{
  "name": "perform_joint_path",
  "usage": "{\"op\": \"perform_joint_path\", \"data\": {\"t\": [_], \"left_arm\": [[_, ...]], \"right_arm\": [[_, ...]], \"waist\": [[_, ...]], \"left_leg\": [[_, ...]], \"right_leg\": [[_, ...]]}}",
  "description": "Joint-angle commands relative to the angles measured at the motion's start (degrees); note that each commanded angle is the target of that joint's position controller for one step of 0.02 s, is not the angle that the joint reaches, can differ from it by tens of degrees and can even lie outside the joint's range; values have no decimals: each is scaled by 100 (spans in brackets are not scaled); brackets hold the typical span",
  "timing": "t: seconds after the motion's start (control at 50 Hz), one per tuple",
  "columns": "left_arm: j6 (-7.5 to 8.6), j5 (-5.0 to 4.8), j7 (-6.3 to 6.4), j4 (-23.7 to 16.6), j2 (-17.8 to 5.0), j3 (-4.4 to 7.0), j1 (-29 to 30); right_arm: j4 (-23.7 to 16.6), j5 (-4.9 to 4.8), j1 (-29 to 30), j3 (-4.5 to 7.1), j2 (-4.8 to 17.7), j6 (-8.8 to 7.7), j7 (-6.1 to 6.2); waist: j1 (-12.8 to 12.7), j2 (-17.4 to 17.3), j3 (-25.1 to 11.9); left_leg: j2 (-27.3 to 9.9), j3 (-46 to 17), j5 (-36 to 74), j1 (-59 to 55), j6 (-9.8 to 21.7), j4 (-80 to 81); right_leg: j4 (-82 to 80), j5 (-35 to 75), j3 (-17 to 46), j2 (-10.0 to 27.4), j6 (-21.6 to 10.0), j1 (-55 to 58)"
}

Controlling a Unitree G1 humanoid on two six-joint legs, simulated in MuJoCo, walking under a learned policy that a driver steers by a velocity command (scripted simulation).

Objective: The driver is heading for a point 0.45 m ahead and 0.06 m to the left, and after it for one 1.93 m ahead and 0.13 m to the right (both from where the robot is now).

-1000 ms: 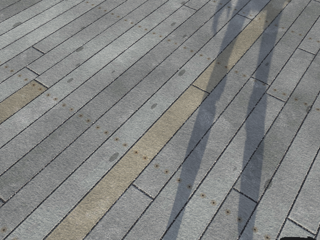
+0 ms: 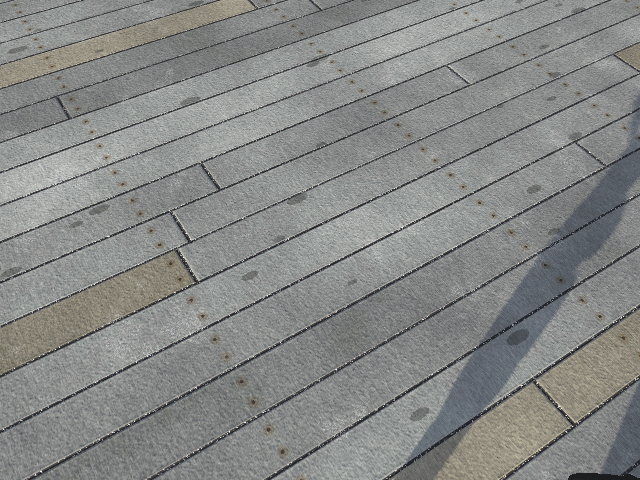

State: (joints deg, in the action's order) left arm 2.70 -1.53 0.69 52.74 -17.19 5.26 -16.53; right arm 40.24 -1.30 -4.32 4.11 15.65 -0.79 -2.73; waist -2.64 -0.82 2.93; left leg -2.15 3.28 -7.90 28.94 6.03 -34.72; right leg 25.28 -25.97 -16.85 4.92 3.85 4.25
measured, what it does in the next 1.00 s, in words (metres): walks ahead: right foot, then left foot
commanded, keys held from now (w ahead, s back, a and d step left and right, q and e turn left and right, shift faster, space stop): w+q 0.26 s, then w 0.16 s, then w+e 0.58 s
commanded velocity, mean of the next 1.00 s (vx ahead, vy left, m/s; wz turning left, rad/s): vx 0.50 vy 0.00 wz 0.07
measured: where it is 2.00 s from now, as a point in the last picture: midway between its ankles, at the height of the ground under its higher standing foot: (317, 327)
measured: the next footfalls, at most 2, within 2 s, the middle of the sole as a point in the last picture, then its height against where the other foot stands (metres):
right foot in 0.50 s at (368, 466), level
left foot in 0.98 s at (255, 357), level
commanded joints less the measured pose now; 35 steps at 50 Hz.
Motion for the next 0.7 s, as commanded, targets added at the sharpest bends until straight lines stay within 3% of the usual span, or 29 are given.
{"op": "perform_joint_path", "data": {"t": [0.02, 0.04, 0.06, 0.08, 0.1, 0.12, 0.14, 0.18, 0.24, 0.3, 0.34, 0.4, 0.46, 0.48, 0.5, 0.52, 0.54, 0.56, 0.58, 0.6, 0.62, 0.64, 0.7], "left_arm": [[131, 293, -19, -763, -118, -97, -128], [371, 120, -82, -848, -328, -123, 249], [511, -132, -132, -1019, -711, -29, 888], [589, -109, -117, -1045, -645, -58, 982], [603, 54, -69, -955, -666, -33, 942], [552, 134, -58, -904, -738, 16, 817], [475, 155, -71, -889, -747, 36, 752], [361, 219, -69, -913, -586, 13, 784], [308, 242, -63, -1111, -387, -61, 1372], [342, 182, -144, -1228, -244, -140, 1843], [382, 141, -202, -1309, -248, -161, 2087], [442, 132, -273, -1413, -404, -136, 2269], [486, 117, -306, -1355, -562, -90, 1952], [496, 133, -292, -1227, -670, -26, 1520], [502, 173, -275, -1027, -872, 67, 782], [497, 219, -284, -911, -1189, 136, -125], [427, 160, -346, -694, -1439, 222, -558], [406, -48, -383, -713, -940, 76, -484], [367, -31, -357, -827, -728, 13, -73], [327, 70, -335, -916, -695, -10, 160], [306, 108, -312, -944, -635, -31, 286], [309, 151, -281, -961, -574, -64, 316], [284, 76, -194, -936, -632, -46, 200]], "right_arm": [[245, -107, -2048, 694, 2043, 23, 180], [-33, -29, -2114, 545, 1716, -103, 129], [8, 34, -1951, 418, 1310, -212, 90], [-2, 31, -1679, 369, 1155, -276, 94], [-73, 29, -1236, 301, 932, -290, 108], [-180, 89, -944, 237, 777, -299, 137], [-244, 120, -834, 218, 749, -298, 160], [-232, 80, -910, 243, 866, -321, 226], [-147, 46, -1183, 290, 1028, -315, 344], [-60, 38, -1365, 270, 964, -285, 384], [85, 31, -1609, 253, 922, -293, 373], [247, 28, -1856, 234, 879, -264, 374], [317, 67, -1842, 260, 967, -194, 397], [296, 65, -1732, 246, 959, -174, 398], [256, 98, -1680, 190, 849, -164, 397], [149, 201, -1856, 90, 646, -179, 411], [143, 108, -2487, -8, 288, -272, 378], [110, 74, -2122, 32, 721, -355, 355], [-48, 0, -1426, 87, 919, -423, 325], [-141, 52, -1006, 62, 861, -492, 325], [-204, 143, -857, 80, 805, -540, 322], [-226, 200, -907, 89, 740, -552, 318], [-293, 215, -879, 45, 524, -504, 325]], "waist": [[645, -1624, -1439], [866, -1065, -2368], [1017, -598, -1641], [820, -328, -1165], [560, -54, -824], [335, -157, -715], [237, -199, -651], [186, -95, -544], [348, -111, -294], [573, -334, -184], [722, -367, -129], [788, -402, -50], [607, -644, -81], [355, -649, -310], [21, -531, -899], [-211, 160, -1793], [26, 1903, -2204], [-139, 1368, -1814], [-183, 844, -995], [-136, 323, -609], [0, 169, -377], [142, 300, -442], [256, 559, -462]], "left_leg": [[-1128, -3129, -790, -4766, 1455, 720], [-1719, -5154, -1856, -5202, 1898, 1773], [-1637, -4513, -1506, -4837, 1556, 1993], [-1421, -3809, -1051, -4124, 1355, 1926], [-1186, -3206, -408, -3315, 1182, 1916], [-1022, -2820, 152, -2726, 1106, 1999], [-928, -2669, 420, -2399, 1092, 2120], [-815, -2323, 954, -2009, 1120, 2245], [-563, -1920, 994, -1743, 962, 2305], [-345, -1626, 486, -1548, 695, 2291], [-455, -1704, 293, -1626, 639, 2261], [-733, -1982, 448, -2337, 604, 1869], [-979, -2068, 1521, -2954, 496, 1467], [-826, -1861, 2568, -3032, 386, 982], [-539, -1556, 3176, -2840, 233, 22], [-95, -1243, 1982, -1737, -10, -1648], [762, -842, -1833, 364, -487, -3441], [484, -1222, -2358, 1184, -449, -3944], [226, -1129, -1849, 1504, -424, -3934], [60, -994, -1484, 1399, -412, -3690], [-90, -947, -1230, 1273, -448, -3276], [-199, -951, -1061, 951, -484, -2941], [-194, -769, -1055, 663, -703, -2011]], "right_leg": [[4572, -17, 407, -249, -158, -3953], [5402, -971, 1943, -636, -202, -4706], [5431, -447, 2125, -360, -370, -5257], [5005, 49, 2115, -108, -492, -5182], [4480, 398, 2140, 96, -481, -4783], [4116, 645, 2200, 231, -460, -4307], [3902, 764, 2196, 249, -411, -4040], [3374, 1022, 2076, 184, -238, -3895], [2167, 2061, 2011, -1, -25, -3964], [977, 3151, 1915, -222, -13, -3540], [680, 3510, 1911, -266, -70, -3349], [336, 3125, 1971, -273, -269, -3593], [211, 2357, 1778, -351, -564, -3457], [41, 2310, 1588, -508, -732, -2888], [157, 2538, 1681, -413, -984, -1779], [406, 2758, 2970, 500, -1522, -55], [-401, 1428, 5572, 1479, -2343, 1525], [-854, 235, 6155, 1443, -2212, 1516], [-935, 334, 5399, 1268, -1987, 806], [-1019, 941, 4845, 1028, -1895, 111], [-1088, 1561, 4500, 861, -1887, -374], [-1159, 2015, 4255, 691, -1860, -625], [-1338, 2606, 3824, 511, -1941, -1037]]}}
Velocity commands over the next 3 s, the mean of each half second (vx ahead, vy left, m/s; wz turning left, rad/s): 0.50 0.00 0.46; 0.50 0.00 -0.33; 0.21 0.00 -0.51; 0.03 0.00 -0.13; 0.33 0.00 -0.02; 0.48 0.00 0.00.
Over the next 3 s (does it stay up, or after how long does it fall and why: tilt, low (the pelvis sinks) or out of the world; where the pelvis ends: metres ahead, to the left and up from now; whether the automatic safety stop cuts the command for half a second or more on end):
stays up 1.22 -0.05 0.03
